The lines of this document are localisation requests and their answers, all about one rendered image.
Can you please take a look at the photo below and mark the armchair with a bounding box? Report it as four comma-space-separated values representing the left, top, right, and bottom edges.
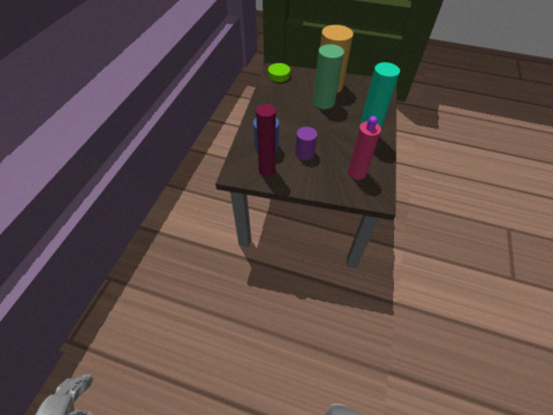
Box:
263, 0, 443, 102

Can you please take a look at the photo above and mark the coffee table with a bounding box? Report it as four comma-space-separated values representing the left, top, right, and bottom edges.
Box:
215, 63, 397, 269

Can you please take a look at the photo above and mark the sofa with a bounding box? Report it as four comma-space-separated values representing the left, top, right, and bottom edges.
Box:
0, 0, 257, 415

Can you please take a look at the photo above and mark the left robot hand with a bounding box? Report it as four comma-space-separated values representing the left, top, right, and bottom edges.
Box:
36, 374, 93, 415

